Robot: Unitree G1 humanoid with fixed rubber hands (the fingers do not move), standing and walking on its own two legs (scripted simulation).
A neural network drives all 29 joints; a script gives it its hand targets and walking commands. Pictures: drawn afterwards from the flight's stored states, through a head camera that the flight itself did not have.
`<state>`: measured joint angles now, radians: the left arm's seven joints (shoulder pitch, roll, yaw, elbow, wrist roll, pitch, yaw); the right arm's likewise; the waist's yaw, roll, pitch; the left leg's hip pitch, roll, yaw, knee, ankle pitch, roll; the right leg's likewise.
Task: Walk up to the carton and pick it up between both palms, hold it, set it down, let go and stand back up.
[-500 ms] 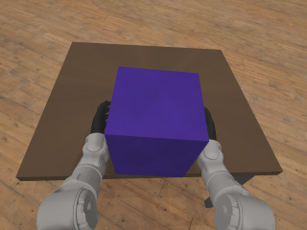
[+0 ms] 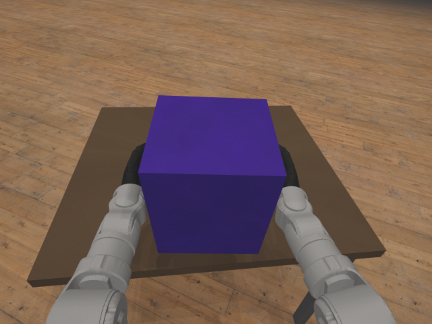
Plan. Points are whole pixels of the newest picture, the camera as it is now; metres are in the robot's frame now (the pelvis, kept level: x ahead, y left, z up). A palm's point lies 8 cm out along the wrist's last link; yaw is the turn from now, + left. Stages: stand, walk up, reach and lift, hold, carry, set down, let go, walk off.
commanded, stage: reach and lift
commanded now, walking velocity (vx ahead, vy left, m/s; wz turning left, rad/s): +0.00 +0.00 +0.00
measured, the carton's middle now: (210, 178) +0.39 +0.01 +0.11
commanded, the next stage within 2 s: hold in 1.28 s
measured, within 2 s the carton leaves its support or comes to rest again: neither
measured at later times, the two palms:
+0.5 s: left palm (130, 181) +0.36 +0.16 +0.14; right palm (293, 188) +0.35 -0.14 +0.13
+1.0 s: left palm (133, 171) +0.36 +0.15 +0.15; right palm (301, 180) +0.35 -0.15 +0.15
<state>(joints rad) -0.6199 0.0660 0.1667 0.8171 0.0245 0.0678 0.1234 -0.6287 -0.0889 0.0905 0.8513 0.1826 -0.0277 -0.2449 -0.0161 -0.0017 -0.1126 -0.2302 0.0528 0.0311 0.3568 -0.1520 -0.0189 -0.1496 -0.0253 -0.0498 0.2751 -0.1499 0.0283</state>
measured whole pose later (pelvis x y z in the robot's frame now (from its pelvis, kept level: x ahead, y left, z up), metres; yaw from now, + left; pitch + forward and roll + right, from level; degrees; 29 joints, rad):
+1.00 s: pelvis +0.00 +0.00 +0.00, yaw +1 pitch -6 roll -1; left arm -0.51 -0.05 0.26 0.15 0.29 0.55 0.00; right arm -0.54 -0.06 0.04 0.47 0.19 0.21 -0.23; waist -0.09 -0.07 0.03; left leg -0.06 0.04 0.00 0.34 -0.16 -0.02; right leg 0.03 -0.02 -0.05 0.25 -0.16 0.02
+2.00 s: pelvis -0.02 +0.00 +0.00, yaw +1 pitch -7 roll +0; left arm -0.64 -0.01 0.30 0.21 0.32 0.67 -0.02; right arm -0.66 -0.02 -0.06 0.55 0.11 0.29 -0.19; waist -0.07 -0.07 0.03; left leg -0.06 0.02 -0.01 0.31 -0.12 -0.02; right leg 0.00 -0.03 -0.05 0.29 -0.16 0.03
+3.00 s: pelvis +0.00 -0.01 +0.00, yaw +1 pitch -10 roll -1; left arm -0.59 -0.05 0.33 0.12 0.36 0.69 -0.06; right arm -0.64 -0.05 0.04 0.53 0.20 0.28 -0.23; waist -0.07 -0.07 0.03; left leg 0.01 0.04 -0.01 0.32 -0.16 -0.03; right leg 0.09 -0.01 -0.04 0.26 -0.17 0.02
